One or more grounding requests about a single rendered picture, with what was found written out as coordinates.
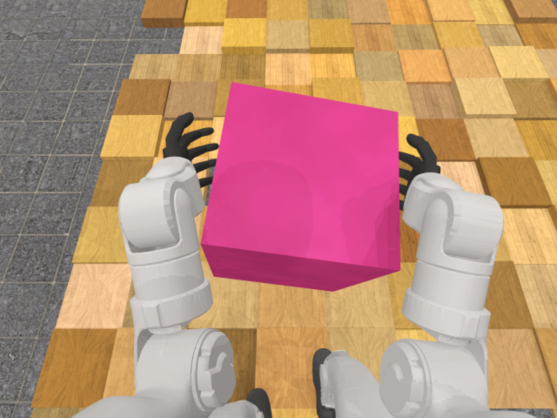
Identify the robot left hand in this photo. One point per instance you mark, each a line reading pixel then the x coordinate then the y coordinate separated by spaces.
pixel 176 145

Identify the robot right hand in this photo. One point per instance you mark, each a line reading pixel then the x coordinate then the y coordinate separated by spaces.
pixel 428 164

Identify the robot right upper arm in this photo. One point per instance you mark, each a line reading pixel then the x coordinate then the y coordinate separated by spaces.
pixel 430 379

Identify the right robot shin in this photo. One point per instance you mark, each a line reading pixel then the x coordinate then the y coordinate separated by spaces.
pixel 335 353

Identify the carton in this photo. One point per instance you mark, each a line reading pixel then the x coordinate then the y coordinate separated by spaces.
pixel 305 191

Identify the robot left foot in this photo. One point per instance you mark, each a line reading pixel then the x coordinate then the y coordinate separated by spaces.
pixel 259 397

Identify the robot right forearm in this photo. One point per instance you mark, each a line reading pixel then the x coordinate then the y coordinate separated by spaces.
pixel 459 236

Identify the robot left upper arm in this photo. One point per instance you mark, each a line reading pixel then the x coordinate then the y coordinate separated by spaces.
pixel 185 374

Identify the robot left forearm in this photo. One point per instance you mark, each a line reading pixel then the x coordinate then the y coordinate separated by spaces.
pixel 156 216

